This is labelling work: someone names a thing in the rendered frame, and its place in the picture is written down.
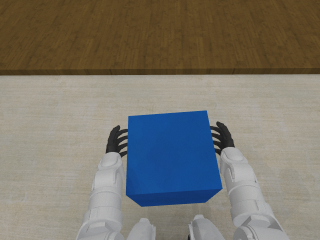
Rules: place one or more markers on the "left robot hand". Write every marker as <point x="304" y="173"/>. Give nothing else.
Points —
<point x="113" y="141"/>

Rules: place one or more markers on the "right robot hand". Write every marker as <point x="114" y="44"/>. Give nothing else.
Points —
<point x="225" y="137"/>

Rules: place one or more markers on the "left robot forearm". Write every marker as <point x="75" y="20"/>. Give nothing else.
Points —
<point x="104" y="208"/>

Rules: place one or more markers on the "right robot upper arm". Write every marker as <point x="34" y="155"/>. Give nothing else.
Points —
<point x="252" y="232"/>

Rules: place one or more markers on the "carton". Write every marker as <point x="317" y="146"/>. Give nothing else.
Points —
<point x="171" y="159"/>

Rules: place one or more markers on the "left robot thigh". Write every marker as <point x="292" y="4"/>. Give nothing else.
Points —
<point x="142" y="231"/>

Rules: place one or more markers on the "left robot upper arm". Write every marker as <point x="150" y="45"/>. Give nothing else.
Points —
<point x="107" y="235"/>

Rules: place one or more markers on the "robot right shin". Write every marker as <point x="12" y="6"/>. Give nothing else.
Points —
<point x="199" y="216"/>

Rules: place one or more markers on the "right robot forearm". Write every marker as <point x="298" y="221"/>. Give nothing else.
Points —
<point x="248" y="206"/>

